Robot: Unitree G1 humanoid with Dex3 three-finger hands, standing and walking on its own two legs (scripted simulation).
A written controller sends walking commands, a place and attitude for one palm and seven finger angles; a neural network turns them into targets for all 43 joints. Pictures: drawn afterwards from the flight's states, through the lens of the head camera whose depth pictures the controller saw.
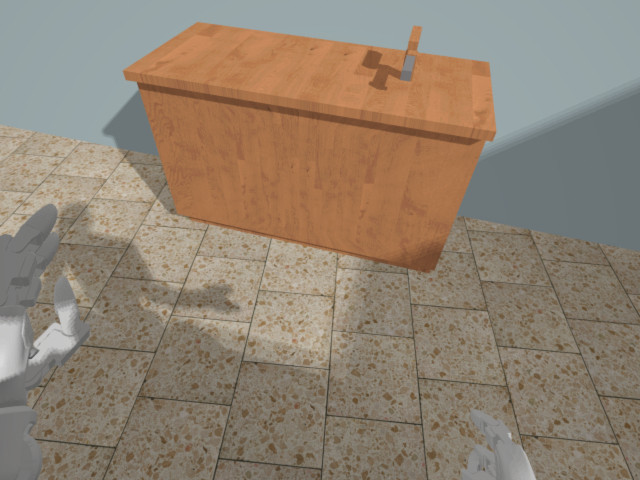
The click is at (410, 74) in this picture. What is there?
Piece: tap's lever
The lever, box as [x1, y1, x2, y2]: [400, 67, 412, 80]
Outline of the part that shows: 403,67 400,79 409,80 412,68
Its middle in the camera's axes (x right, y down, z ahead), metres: +0.24 -0.46 +1.09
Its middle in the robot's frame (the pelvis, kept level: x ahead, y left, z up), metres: +1.14 -0.17 +0.03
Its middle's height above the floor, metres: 0.80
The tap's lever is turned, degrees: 0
